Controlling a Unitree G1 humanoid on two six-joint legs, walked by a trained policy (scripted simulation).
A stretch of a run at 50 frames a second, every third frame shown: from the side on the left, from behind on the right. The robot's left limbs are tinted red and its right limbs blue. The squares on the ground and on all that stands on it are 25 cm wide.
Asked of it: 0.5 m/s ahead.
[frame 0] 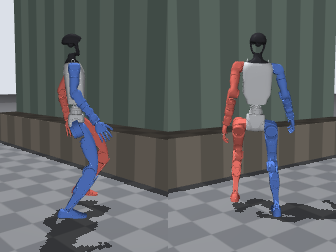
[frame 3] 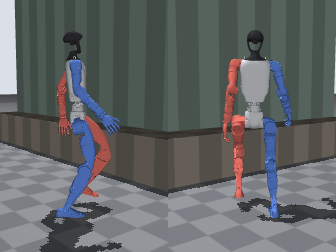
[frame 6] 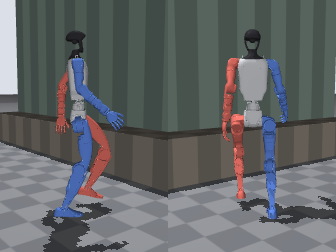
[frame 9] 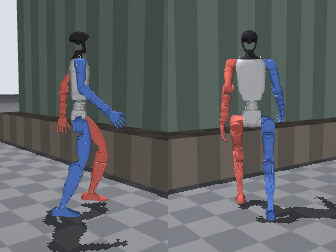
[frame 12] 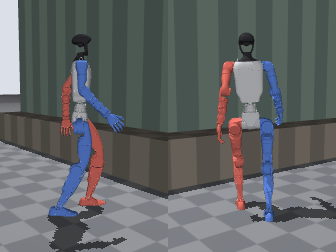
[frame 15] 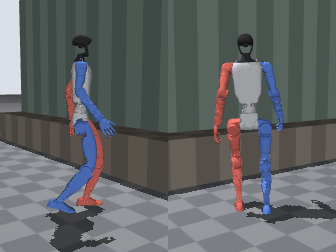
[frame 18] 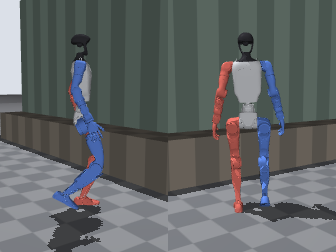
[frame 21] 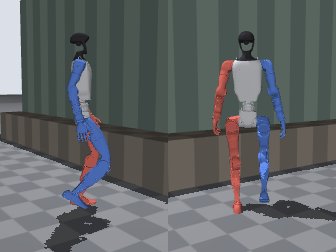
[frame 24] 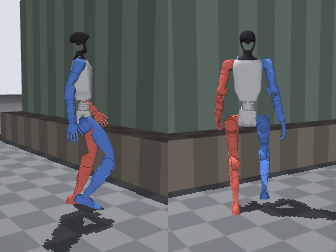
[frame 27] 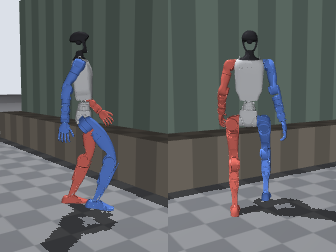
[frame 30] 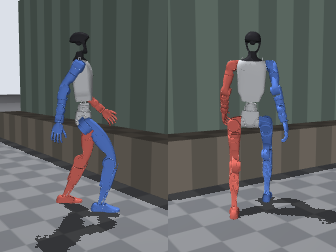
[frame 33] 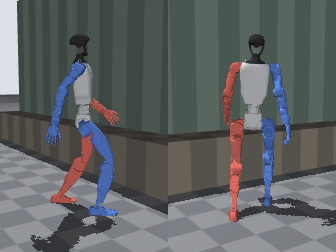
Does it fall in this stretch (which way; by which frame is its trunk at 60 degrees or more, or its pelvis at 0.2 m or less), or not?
no
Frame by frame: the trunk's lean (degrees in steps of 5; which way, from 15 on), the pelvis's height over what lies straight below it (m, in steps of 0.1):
0: 5, 0.7
3: 5, 0.8
6: 5, 0.8
9: 0, 0.8
12: 5, 0.8
15: 5, 0.8
18: 5, 0.8
21: 5, 0.8
24: 5, 0.8
27: 5, 0.8
30: 5, 0.8
33: 5, 0.7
